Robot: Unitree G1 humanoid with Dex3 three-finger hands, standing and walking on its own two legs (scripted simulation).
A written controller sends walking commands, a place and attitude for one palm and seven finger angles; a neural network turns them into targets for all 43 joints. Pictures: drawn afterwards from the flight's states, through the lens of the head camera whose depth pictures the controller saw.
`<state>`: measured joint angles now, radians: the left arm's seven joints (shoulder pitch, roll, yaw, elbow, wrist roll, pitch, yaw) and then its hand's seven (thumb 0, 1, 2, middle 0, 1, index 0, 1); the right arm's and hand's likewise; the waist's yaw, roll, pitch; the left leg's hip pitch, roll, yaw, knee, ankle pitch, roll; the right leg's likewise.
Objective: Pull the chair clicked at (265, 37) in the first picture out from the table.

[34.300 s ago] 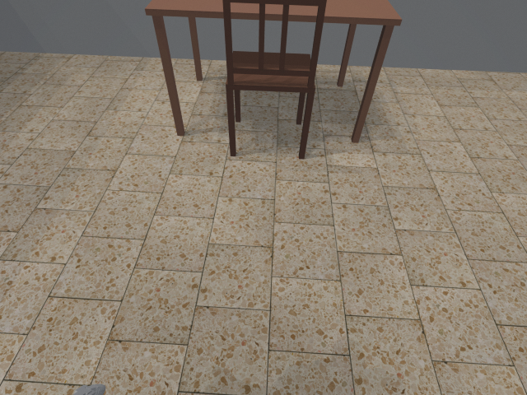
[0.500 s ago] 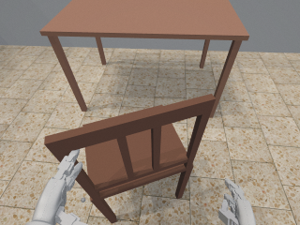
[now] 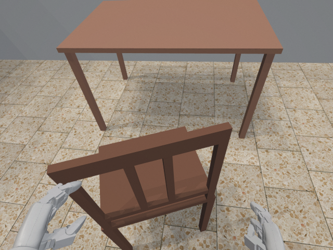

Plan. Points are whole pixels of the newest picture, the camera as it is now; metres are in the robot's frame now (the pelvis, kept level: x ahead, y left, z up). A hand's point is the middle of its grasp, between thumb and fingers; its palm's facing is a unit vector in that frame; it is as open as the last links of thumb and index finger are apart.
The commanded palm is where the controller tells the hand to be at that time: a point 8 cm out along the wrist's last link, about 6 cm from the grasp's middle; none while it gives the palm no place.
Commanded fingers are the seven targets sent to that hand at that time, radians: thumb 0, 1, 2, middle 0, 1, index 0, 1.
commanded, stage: draw the hand back to the body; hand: left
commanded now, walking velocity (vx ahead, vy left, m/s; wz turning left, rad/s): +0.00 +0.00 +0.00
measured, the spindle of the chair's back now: (137, 188) +0.30 +0.13 -0.08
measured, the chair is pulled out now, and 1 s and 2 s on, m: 0.59 0.59 0.59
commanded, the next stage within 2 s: step back with the hand held close in 0.46 s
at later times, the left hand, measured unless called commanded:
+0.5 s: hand (26, 198) +0.16 +0.26 +0.15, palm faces +0.44 -0.79 -0.43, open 7.3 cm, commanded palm +0.12 +0.31 +0.18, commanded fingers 0.00 0.90 0.90 -0.20 -0.30 -0.20 -0.30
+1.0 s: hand (6, 196) +0.16 +0.29 +0.16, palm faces +0.35 -0.76 -0.54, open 7.4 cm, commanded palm +0.10 +0.33 +0.18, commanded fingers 0.00 0.90 0.90 -0.20 -0.30 -0.20 -0.30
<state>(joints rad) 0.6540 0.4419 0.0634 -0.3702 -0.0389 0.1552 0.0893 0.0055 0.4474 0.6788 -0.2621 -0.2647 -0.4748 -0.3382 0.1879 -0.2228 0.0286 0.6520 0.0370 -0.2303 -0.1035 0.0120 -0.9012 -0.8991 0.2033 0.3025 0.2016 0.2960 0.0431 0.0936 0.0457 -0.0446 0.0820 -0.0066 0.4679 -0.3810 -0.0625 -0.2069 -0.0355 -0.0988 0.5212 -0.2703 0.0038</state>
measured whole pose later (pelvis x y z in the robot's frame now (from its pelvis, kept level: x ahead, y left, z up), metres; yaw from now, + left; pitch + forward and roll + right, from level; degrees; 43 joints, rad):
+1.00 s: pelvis -0.05 +0.03 +0.00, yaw -2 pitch +0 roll +1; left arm 0.59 0.43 0.42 -0.51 -0.04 -0.16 0.15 0.02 0.88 0.90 -0.22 -0.30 -0.22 -0.30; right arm 0.17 -0.20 -0.03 0.62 0.02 -0.07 -0.08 0.01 -0.90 -0.90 0.20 0.30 0.20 0.30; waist 0.00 0.01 0.07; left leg -0.17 0.01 0.05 0.48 -0.31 -0.01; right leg -0.32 -0.09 -0.03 0.48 -0.14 0.05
